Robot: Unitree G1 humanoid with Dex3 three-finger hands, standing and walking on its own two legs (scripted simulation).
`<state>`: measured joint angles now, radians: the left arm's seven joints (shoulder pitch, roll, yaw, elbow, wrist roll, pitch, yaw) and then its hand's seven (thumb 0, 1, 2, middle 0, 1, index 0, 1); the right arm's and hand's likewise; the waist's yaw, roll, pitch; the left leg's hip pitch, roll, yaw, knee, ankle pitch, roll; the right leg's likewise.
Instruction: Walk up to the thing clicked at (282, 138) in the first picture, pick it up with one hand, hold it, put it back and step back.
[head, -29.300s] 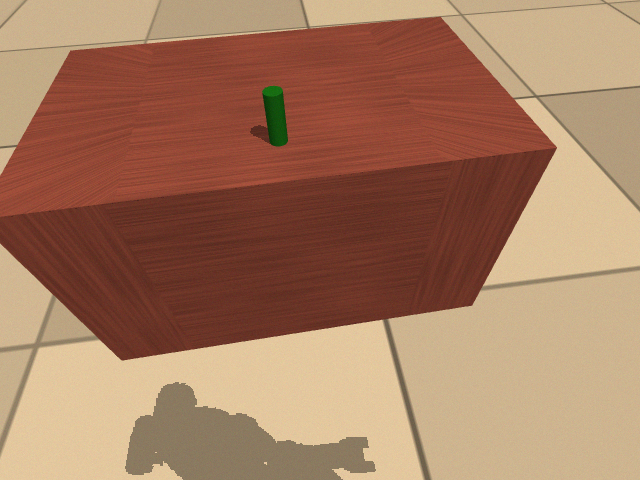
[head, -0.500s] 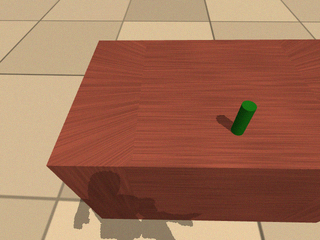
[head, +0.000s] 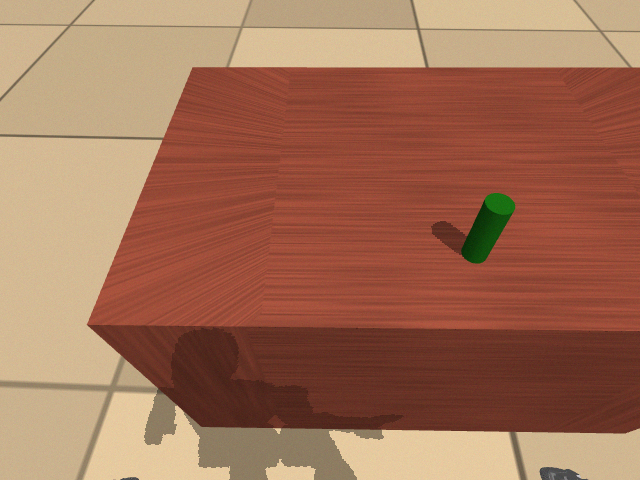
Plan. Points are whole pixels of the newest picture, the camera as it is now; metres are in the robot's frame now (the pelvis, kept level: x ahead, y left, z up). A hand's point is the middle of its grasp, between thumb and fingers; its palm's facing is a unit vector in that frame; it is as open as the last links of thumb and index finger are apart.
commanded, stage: step back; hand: right
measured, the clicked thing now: (485, 230) +0.45 -0.24 -0.02
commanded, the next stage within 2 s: none
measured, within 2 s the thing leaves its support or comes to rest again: neither
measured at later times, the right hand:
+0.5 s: hand out of the picture +0.00 -0.27 -0.18, palm faces -0.12 +0.91 -0.41, open 7.4 cm
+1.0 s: hand out of the picture -0.10 -0.27 -0.17, palm faces +0.03 +0.93 -0.37, open 7.4 cm
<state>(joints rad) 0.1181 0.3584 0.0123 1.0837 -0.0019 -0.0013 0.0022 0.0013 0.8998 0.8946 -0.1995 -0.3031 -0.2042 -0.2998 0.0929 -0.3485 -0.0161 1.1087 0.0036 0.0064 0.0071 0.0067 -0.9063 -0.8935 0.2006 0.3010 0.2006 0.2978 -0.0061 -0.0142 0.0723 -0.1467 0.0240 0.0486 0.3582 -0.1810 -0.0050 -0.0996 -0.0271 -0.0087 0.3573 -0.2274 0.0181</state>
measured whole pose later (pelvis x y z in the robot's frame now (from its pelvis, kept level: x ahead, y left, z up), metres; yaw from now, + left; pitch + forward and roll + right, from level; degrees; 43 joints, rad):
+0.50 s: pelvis -0.10 +0.00 -0.03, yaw +4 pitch -1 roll +0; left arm 0.08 0.37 0.05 0.83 0.03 0.03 0.02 0.00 0.90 0.89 -0.20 -0.30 -0.21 -0.30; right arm 0.13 -0.41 -0.05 0.95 -0.01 0.07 -0.01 0.01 -0.91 -0.89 0.20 0.30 0.20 0.30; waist 0.01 0.00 0.20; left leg -0.30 -0.03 -0.06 0.79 -0.48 -0.01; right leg -0.39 -0.07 -0.06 0.65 -0.23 0.01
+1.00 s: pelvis -0.23 +0.00 -0.03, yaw -3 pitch -3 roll -1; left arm 0.19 0.36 0.07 0.88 0.04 0.03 0.00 0.00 0.90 0.89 -0.20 -0.30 -0.20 -0.30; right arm 0.06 -0.39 -0.05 0.86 0.00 0.06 -0.01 0.01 -0.90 -0.89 0.20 0.30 0.20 0.30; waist 0.01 0.05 0.18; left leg -0.43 0.03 -0.01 0.77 -0.38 0.00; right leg -0.24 0.05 0.03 0.65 -0.37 -0.02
